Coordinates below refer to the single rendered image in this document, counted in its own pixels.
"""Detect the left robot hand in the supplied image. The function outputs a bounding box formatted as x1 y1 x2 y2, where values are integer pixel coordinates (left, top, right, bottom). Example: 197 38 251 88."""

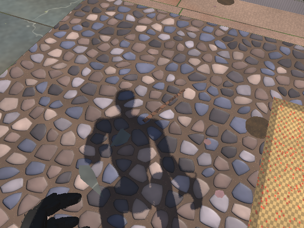
20 193 90 228

